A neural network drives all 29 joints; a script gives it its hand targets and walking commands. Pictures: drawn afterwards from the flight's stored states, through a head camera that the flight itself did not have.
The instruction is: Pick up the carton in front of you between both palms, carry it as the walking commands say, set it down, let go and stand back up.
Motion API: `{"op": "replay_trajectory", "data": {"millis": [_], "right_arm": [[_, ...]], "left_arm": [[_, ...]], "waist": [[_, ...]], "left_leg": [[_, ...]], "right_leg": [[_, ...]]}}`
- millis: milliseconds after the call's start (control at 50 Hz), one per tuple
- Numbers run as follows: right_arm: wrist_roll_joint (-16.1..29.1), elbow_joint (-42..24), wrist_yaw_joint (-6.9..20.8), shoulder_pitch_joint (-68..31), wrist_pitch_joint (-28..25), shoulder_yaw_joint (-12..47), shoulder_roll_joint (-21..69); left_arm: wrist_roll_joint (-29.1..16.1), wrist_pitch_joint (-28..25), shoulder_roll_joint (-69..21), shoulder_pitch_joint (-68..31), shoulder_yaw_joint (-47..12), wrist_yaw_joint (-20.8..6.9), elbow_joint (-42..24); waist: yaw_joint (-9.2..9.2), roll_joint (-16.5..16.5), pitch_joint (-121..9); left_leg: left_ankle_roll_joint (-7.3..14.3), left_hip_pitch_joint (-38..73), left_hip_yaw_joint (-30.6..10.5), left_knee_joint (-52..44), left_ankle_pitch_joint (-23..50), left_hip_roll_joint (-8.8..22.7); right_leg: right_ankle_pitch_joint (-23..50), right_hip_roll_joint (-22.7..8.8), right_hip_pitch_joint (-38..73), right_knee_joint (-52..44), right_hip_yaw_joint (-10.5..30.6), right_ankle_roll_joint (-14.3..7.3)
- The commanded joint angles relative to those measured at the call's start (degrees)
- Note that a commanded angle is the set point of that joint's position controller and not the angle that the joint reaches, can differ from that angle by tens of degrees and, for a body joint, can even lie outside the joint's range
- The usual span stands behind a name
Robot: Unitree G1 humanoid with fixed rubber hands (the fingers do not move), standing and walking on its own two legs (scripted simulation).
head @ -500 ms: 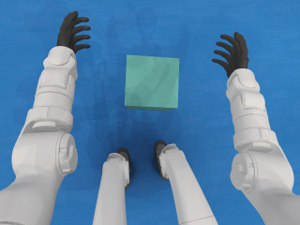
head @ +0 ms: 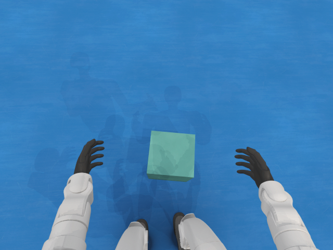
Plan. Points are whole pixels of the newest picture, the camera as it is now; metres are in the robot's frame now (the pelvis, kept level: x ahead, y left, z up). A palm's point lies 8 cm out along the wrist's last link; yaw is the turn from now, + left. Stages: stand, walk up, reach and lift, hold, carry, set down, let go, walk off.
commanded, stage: let go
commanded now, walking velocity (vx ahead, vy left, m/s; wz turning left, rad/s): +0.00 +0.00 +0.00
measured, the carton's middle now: (170, 158) +0.41 -0.06 -0.62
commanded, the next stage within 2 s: stand in 0.80 s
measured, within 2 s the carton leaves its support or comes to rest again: neither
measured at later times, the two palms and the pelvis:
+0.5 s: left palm (35, 235) +0.18 +0.26 -0.03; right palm (264, 208) +0.18 -0.21 -0.03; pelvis +0.02 +0.03 +0.04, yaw -1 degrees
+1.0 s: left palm out of the picture +0.14 +0.26 -0.06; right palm (280, 220) +0.15 -0.25 -0.06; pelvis +0.04 +0.01 +0.03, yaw -2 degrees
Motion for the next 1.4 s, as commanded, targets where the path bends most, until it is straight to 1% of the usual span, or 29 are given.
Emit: {"op": "replay_trajectory", "data": {"millis": [0,40,80,160,260,300,380,460,540,600,620,640,660,720,780,800,820,840,860,900,920,940,960,1000,1100,1200,1280,1380], "right_arm": [[0.66,-6.66,-0.76,6.87,-1.96,0.4,-4.27],[0.8,-8.31,-1.08,10.61,-2.39,1.11,-4.41],[0.95,-9.74,-1.28,13.4,-2.59,1.73,-4.76],[1.3,-11.11,-1.23,16.71,-2.15,2.69,-5.63],[0.82,-11.14,-0.9,18.97,-0.57,2.76,-6.36],[0.34,-10.76,-0.87,19.08,0.38,2.34,-6.52],[-0.73,-10.74,-0.84,19.02,2.71,1.65,-6.78],[-1.98,-10.7,-0.92,18.59,4.7,0.98,-6.86],[-2.55,-10.83,-0.85,17.82,6.13,0.67,-6.68],[-2.52,-11.29,-0.76,17.64,6.78,0.71,-6.49],[-3.11,-14.78,-2.22,13.96,9.7,0.83,-8.94],[-2.9,-14.11,-2.85,16.06,10.47,1.3,-8.25],[-2.79,-14.22,-3.2,16.19,10.89,1.54,-7.9],[-2.23,-14.23,-3.82,15.83,11.75,2.33,-7.23],[-1.93,-14.28,-4.15,15.33,12.36,2.65,-7.12],[-4.16,-5.33,-5.81,20.14,3.33,2.57,-9.53],[-5.22,-4.79,-6.71,21.5,0.38,2.14,-9.88],[-5.54,-3.56,-6.99,20.6,-1.54,2.44,-9.75],[-5.14,-2.81,-7.04,19.73,-2.99,2.6,-9.48],[-4.12,-0.95,-6.67,19.51,-4.89,3.21,-8.87],[-3.9,-0.06,-6.48,19.8,-5.56,3.45,-8.94],[-3.82,0.71,-6.43,20.18,-6.0,3.57,-9.23],[-3.76,1.39,-6.49,20.66,-6.21,3.67,-9.57],[-3.53,2.78,-6.74,21.96,-6.16,3.91,-10.09],[-2.96,5.83,-7.22,25.37,-5.19,4.47,-10.45],[-2.59,8.47,-7.74,27.31,-4.2,4.86,-10.55],[-2.42,10.52,-8.09,28.28,-3.46,5.07,-10.55],[-2.35,13.16,-8.38,29.22,-2.68,5.26,-10.53]], "left_arm": [[-0.52,-2.36,4.55,4.63,-0.02,-0.63,-5.49],[-0.81,-3.01,4.91,8.51,-0.51,-1.01,-6.6],[-1.15,-3.44,5.23,11.76,-1.04,-1.36,-7.91],[-1.91,-3.36,5.89,17.4,-2.28,-2.12,-10.12],[-2.66,-1.93,5.94,23.1,-4.0,-3.58,-12.34],[-2.98,-0.98,5.95,24.01,-4.67,-4.19,-13.1],[-3.7,1.4,6.45,24.76,-5.47,-5.37,-14.83],[-4.08,3.35,6.92,24.48,-5.75,-6.03,-16.09],[-3.85,4.74,7.16,24.04,-5.59,-6.18,-16.66],[-3.39,5.4,7.35,24.43,-5.19,-6.06,-16.88],[-4.01,3.69,7.92,27.64,-4.87,-4.92,-13.08],[-4.08,3.4,7.82,26.85,-5.09,-4.43,-14.05],[-4.27,3.36,7.78,26.49,-5.22,-4.2,-14.34],[-4.39,3.51,7.94,25.09,-5.47,-4.04,-15.12],[-4.37,4.01,8.1,24.53,-5.5,-4.08,-15.07],[-0.8,0.16,11.23,32.87,-4.45,-2.26,-5.0],[-0.4,-1.42,13.39,32.07,-4.17,-1.43,-4.76],[-0.59,-2.78,12.2,30.8,-4.38,-1.52,-3.9],[-0.84,-4.03,11.27,30.47,-4.71,-1.65,-2.85],[-1.54,-5.96,9.81,29.04,-5.39,-2.2,-1.3],[-1.61,-6.52,9.5,28.61,-5.63,-2.39,-0.7],[-1.68,-6.84,9.58,28.88,-5.78,-2.48,0.04],[-1.8,-6.98,9.88,29.64,-5.82,-2.5,0.88],[-2.08,-6.92,10.75,31.57,-5.81,-2.37,2.48],[-2.45,-6.1,11.02,34.66,-6.3,-1.84,4.94],[-2.72,-5.32,11.18,36.14,-6.71,-1.31,6.56],[-2.88,-4.7,11.19,36.44,-6.99,-0.99,7.73],[-2.95,-4.04,10.99,36.63,-7.31,-0.7,9.56]], "waist": [[0.69,-0.5,-26.93],[1.02,-0.31,-24.04],[1.44,0.27,-20.64],[2.83,2.33,-13.26],[4.4,4.61,-5.55],[4.63,4.58,-2.33],[4.6,2.99,2.67],[4.16,1.52,5.55],[4.02,1.41,7.31],[4.42,2.11,7.81],[5.51,0.85,4.96],[5.08,2.24,5.37],[5.04,2.65,5.45],[5.03,3.4,5.83],[5.0,3.34,6.16],[5.5,9.61,8.52],[4.64,8.06,12.82],[4.88,6.29,12.21],[4.77,4.21,9.76],[4.5,0.29,2.24],[4.35,-0.28,-0.07],[4.27,-0.18,-1.4],[4.27,0.2,-2.12],[4.38,0.54,-2.48],[4.28,0.63,-1.97],[4.37,1.37,-1.21],[4.44,1.66,-0.51],[4.52,1.52,0.65]], "left_leg": [[-0.2,11.3,1.16,-5.54,16.87,-0.89],[-0.11,15.84,0.85,-7.69,18.25,-0.7],[-0.11,20.77,0.5,-9.8,19.53,-0.4],[-0.45,29.93,-0.03,-13.65,20.31,0.58],[-1.1,37.49,-0.28,-17.49,21.03,1.66],[-1.19,38.67,-0.41,-18.59,19.89,2.05],[-1.02,39.56,-0.4,-20.23,16.33,2.54],[-0.76,40.21,-0.27,-20.88,14.04,2.61],[-0.64,39.9,-0.13,-21.0,12.42,2.59],[-0.59,39.51,0.03,-20.89,12.56,2.54],[-0.6,42.72,-0.24,-18.56,17.48,2.83],[-0.85,42.34,-0.49,-17.75,18.79,2.8],[-0.83,42.28,-0.54,-17.57,18.69,2.76],[-0.52,42.09,-0.25,-17.52,17.82,2.48],[-0.31,41.85,0.21,-17.44,16.52,2.27],[-0.55,32.81,-2.04,-20.97,-13.53,6.85],[-0.31,30.52,-5.39,-22.59,-17.2,7.3],[0.23,30.08,-6.59,-21.83,-15.71,7.7],[0.76,31.4,-7.05,-20.59,-12.01,8.07],[1.31,36.04,-6.28,-17.52,-1.92,7.82],[1.23,37.28,-5.94,-16.31,2.45,7.76],[1.03,37.98,-5.8,-15.52,5.77,7.79],[0.82,38.24,-5.66,-14.9,8.51,7.8],[0.58,38.01,-5.16,-13.8,12.52,7.63],[0.42,36.86,-3.76,-11.8,16.81,7.19],[0.5,36.39,-2.64,-10.58,19.43,6.94],[0.61,36.39,-1.98,-10.42,19.33,6.74],[0.75,36.65,-1.42,-11.04,17.66,6.53]], "right_leg": [[36.94,-2.76,35.35,-3.37,3.98,3.68],[36.88,-2.65,36.74,-5.56,3.81,3.83],[35.26,-2.41,37.21,-7.84,3.33,3.8],[27.98,-1.63,37.1,-12.69,1.9,3.16],[20.65,-0.86,38.34,-17.16,0.75,2.21],[17.76,-0.66,38.69,-18.05,0.35,1.94],[13.13,-0.4,40.18,-18.89,-0.52,1.78],[10.97,-0.36,41.62,-19.04,-1.02,1.77],[9.75,-0.49,42.98,-18.71,-1.2,1.72],[9.99,-0.54,44.39,-18.55,-1.11,1.69],[8.56,0.75,42.89,-16.84,-1.56,2.15],[8.11,0.43,42.1,-16.82,-1.4,1.96],[8.13,0.4,41.41,-16.75,-1.25,1.91],[8.81,0.21,40.84,-16.69,-0.78,1.79],[9.25,0.07,40.79,-16.77,-0.48,1.8],[-6.47,-6.23,32.14,-20.62,5.03,2.87],[-9.84,-6.63,29.9,-21.05,5.98,2.57],[-8.51,-6.46,28.24,-20.82,6.6,2.23],[-6.03,-6.38,28.59,-20.48,6.96,1.93],[0.34,-6.37,30.53,-19.46,8.0,1.11],[4.15,-6.55,31.57,-18.75,8.46,0.79],[8.36,-6.63,32.11,-17.75,8.68,0.56],[12.45,-6.65,32.54,-16.78,8.66,0.42],[17.98,-6.62,33.19,-15.41,8.54,0.25],[25.16,-6.31,34.03,-13.3,8.27,-0.46],[30.33,-6.12,34.79,-11.97,8.06,-1.29],[31.99,-6.05,35.23,-11.61,8.21,-1.91],[31.57,-5.9,35.63,-11.95,8.57,-2.44]]}}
